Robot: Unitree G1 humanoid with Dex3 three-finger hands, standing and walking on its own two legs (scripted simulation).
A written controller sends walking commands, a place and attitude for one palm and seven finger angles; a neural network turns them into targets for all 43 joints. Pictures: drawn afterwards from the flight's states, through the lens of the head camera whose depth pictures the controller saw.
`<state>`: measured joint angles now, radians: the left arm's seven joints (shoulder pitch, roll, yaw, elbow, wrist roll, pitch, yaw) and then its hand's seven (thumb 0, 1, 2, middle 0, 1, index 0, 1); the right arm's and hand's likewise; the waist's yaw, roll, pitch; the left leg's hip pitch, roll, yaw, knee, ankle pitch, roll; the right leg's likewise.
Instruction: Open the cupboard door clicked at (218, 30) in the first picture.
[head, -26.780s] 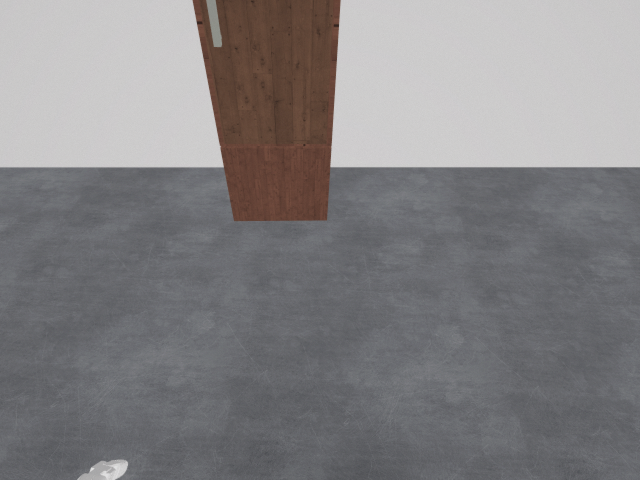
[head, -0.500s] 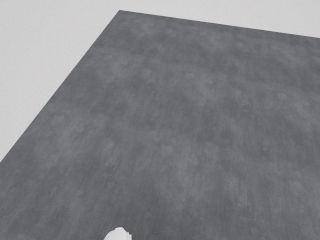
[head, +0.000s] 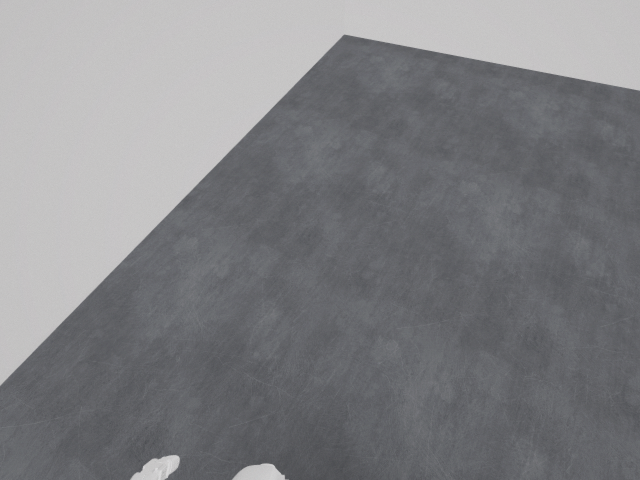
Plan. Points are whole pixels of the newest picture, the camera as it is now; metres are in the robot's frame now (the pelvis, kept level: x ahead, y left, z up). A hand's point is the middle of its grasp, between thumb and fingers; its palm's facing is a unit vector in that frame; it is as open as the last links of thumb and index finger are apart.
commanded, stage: turn to face it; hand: left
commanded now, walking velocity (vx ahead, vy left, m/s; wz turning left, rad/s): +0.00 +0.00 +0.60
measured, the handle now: out of the picture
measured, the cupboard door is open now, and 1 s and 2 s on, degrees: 49 49 49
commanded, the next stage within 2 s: none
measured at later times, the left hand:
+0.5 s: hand out of the picture +0.07 +0.22 -0.16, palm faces +0.33 -0.90 -0.28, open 7.4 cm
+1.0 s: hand out of the picture +0.01 +0.16 -0.18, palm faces +0.60 -0.76 -0.23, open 7.4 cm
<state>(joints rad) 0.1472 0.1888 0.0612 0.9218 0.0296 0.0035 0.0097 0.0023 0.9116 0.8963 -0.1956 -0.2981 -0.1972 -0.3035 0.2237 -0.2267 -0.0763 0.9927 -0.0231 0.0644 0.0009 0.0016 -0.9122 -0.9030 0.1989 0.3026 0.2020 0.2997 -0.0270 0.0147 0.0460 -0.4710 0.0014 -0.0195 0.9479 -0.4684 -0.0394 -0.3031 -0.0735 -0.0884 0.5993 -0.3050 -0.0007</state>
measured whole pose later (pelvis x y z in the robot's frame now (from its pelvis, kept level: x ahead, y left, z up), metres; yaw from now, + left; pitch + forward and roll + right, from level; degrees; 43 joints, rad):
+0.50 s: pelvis +0.05 -0.02 +0.00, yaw +18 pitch +1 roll -1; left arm 0.16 0.26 0.08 0.90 0.02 0.06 0.00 0.01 0.91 0.90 -0.19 -0.30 -0.20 -0.30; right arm 0.14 -0.23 -0.04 0.90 -0.03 0.04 0.00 0.00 -0.90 -0.90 0.20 0.30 0.20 0.30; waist 0.00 0.00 0.09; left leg -0.34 0.02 -0.02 0.56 -0.23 -0.01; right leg -0.43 -0.08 -0.02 0.91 -0.46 0.07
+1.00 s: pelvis +0.08 -0.05 +0.00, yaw +37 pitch +1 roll +0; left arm 0.18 0.25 0.07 0.91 0.02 0.07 0.01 0.01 0.91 0.90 -0.20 -0.30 -0.20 -0.30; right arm 0.14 -0.22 -0.05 0.89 -0.03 0.03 0.00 0.00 -0.91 -0.90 0.20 0.30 0.20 0.30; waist -0.01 -0.07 0.11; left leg -0.34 0.00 0.04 0.62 -0.30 0.02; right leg -0.45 -0.11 -0.06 1.09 -0.50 0.08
